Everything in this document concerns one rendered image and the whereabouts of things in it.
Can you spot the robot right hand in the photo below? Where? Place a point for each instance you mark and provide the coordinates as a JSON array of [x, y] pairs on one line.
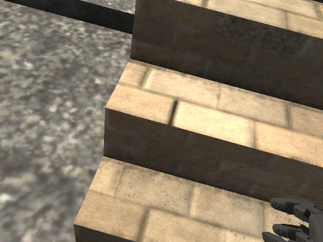
[[303, 210]]

